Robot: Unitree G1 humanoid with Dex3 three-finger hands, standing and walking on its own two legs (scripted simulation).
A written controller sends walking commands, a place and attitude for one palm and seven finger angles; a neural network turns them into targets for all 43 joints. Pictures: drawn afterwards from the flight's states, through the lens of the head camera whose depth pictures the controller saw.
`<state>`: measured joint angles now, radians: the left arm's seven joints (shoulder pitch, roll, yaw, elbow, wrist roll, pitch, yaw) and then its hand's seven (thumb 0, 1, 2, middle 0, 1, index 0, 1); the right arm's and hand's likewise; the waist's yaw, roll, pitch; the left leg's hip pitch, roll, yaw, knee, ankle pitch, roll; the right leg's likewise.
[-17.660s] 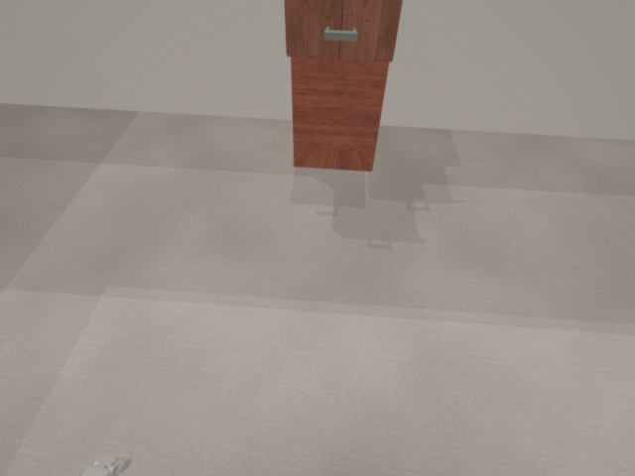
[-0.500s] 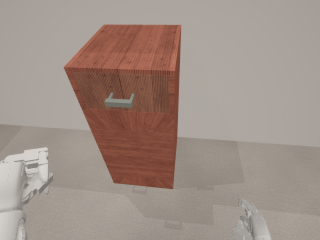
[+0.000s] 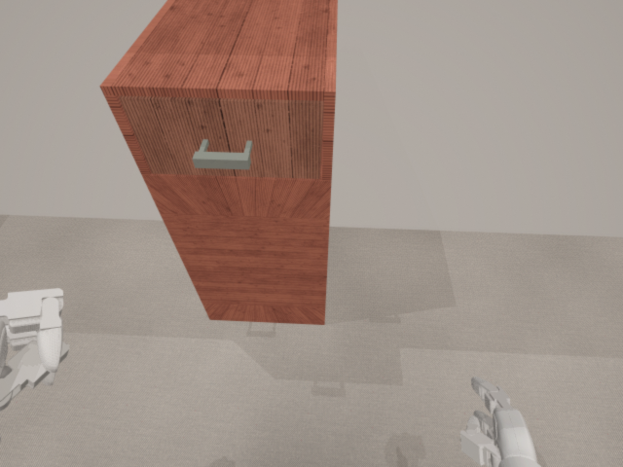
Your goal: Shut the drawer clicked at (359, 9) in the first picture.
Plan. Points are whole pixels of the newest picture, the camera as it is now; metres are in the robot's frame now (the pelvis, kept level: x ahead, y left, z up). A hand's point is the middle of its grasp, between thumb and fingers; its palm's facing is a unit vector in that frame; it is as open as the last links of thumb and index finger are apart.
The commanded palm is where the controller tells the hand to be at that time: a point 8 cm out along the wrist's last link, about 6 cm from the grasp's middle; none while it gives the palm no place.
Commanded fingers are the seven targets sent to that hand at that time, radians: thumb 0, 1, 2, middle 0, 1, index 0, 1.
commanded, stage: step back with the hand held close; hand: left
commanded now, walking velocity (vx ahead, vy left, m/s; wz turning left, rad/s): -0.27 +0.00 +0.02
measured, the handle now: (224, 152) +0.64 +0.22 +0.02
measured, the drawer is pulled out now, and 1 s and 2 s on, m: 0.00 0.00 0.00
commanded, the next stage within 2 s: stop stepping back and stand still in 0.62 s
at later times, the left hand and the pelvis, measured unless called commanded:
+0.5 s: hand out of the picture +0.08 +0.26 +0.17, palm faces +0.42 -0.75 -0.52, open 3.2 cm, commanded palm +0.00 +0.29 +0.17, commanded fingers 0.00 0.90 0.90 -1.40 -1.60 -1.40 -1.60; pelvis -0.10 +0.00 -0.02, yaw +6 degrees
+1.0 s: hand out of the picture -0.06 +0.24 +0.17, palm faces +0.35 -0.81 -0.46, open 3.2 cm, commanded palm -0.11 +0.29 +0.17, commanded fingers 0.00 0.90 0.90 -1.40 -1.60 -1.40 -1.60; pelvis -0.24 +0.01 -0.01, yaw -1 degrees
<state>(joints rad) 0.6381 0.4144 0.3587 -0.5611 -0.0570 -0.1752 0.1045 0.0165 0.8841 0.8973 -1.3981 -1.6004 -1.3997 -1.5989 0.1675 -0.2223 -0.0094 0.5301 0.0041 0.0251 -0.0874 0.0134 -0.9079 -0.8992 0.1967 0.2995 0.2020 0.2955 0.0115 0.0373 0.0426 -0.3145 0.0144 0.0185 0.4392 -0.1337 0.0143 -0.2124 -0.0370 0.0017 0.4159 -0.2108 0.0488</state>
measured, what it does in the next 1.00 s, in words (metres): walks backwards: right foot, then left foot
